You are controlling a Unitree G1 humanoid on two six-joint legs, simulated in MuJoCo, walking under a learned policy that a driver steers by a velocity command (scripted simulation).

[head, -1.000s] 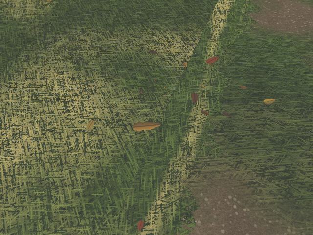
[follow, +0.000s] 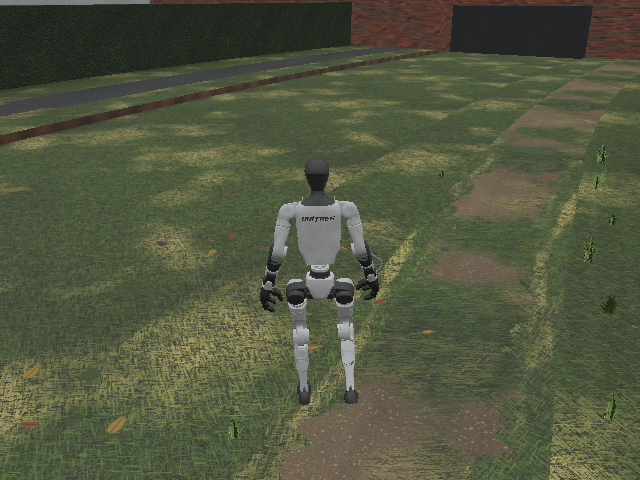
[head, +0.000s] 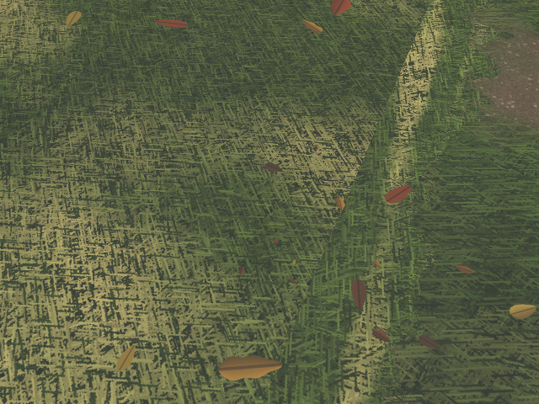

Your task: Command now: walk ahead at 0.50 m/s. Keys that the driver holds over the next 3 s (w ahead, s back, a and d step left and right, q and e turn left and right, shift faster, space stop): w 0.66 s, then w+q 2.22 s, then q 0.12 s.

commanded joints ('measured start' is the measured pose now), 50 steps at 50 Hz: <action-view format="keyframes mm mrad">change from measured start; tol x32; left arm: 1 49 51 23 -48 7 11 11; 16 -383 38 9 -200 3 -3 -35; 23 173 228 77 -64 21 -4 -28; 50 20 159 42 -52 28 38 34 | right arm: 1 18 -80 -12 -25 -8 -17 3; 23 287 -28 14 60 10 -4 -33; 45 -243 -53 -9 -130 24 23 13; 50 211 -248 -101 -55 19 32 4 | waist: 1 23 116 -56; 18 -46 106 49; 23 113 -242 -430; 42 73 -17 63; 50 -154 74 -225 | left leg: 1 130 251 -279 -302 76 164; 20 401 256 -98 -14 612 77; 24 -413 41 -182 907 -382 -16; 45 -395 116 -62 135 133 11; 50 376 114 -191 72 50 161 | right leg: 1 -139 -95 36 -28 94 -2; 17 -256 -26 -25 -662 330 -1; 21 366 5 -33 -676 312 -100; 23 863 -353 709 -865 129 -306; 28 297 -181 231 -1000 260 -171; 38 321 -142 -12 -1098 363 -138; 47 566 -225 -140 -890 795 -80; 50 240 -122 -216 -235 748 11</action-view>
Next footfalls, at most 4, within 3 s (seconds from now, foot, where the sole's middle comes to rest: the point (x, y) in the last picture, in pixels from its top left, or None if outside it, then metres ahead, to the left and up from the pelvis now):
0.42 right None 0.41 -0.15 -0.77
1.00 left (234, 316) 0.71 0.10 -0.77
1.48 right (273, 218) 1.04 -0.01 -0.77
2.02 left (153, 198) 1.11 0.37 -0.77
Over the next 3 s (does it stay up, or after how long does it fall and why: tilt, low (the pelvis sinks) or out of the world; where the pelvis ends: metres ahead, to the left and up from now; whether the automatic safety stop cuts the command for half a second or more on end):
stays up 1.37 0.68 -0.02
